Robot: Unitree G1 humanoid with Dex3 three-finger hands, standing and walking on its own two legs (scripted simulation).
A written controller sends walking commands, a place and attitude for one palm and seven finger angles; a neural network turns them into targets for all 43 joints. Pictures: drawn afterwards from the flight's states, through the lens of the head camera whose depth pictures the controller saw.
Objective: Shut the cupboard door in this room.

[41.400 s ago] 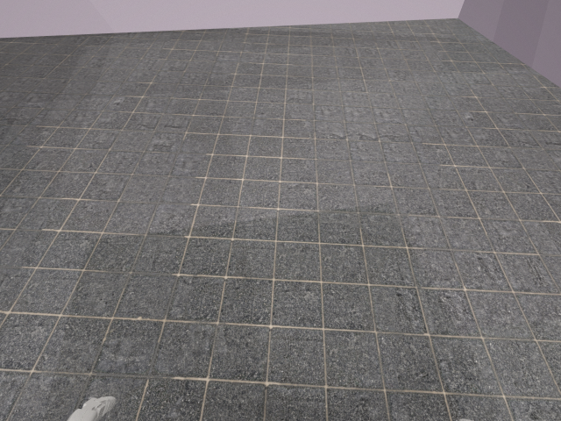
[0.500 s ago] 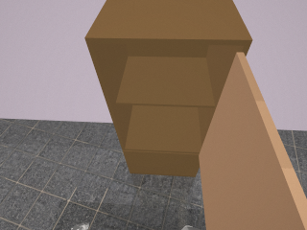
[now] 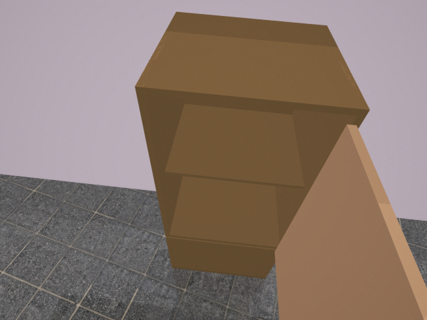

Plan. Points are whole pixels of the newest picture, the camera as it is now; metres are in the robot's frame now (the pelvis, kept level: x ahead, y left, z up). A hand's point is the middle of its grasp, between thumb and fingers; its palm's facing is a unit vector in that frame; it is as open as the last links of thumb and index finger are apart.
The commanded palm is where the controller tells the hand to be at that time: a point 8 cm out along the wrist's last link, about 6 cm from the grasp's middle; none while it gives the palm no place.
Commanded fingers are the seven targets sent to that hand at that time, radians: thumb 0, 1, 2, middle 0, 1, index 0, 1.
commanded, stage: stand and wait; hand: left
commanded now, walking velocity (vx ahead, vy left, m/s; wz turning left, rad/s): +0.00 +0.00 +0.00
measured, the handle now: out of the picture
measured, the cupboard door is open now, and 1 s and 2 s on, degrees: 90 90 95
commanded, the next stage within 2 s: turn or walk to find it in 0.94 s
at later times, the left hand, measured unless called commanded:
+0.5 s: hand out of the picture +0.01 +0.17 -0.18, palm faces +0.04 -0.99 -0.15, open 7.4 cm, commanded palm none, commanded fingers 0.00 0.90 0.90 -0.20 -0.30 -0.20 -0.30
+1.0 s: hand out of the picture -0.01 +0.15 -0.18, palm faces +0.05 -0.99 -0.15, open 7.4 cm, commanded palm none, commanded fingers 0.00 0.90 0.90 -0.20 -0.30 -0.20 -0.30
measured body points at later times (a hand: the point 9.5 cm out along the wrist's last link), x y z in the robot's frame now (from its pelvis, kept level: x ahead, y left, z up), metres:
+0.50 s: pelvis +0.03 +0.01 +0.00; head +0.05 +0.02 +0.45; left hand +0.01 +0.22 -0.17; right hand -0.01 -0.18 -0.16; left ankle -0.04 +0.11 -0.74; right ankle +0.00 -0.10 -0.74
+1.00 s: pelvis +0.02 +0.00 +0.00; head +0.03 +0.00 +0.45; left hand -0.01 +0.20 -0.17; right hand -0.01 -0.20 -0.16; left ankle -0.04 +0.11 -0.74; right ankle +0.00 -0.10 -0.74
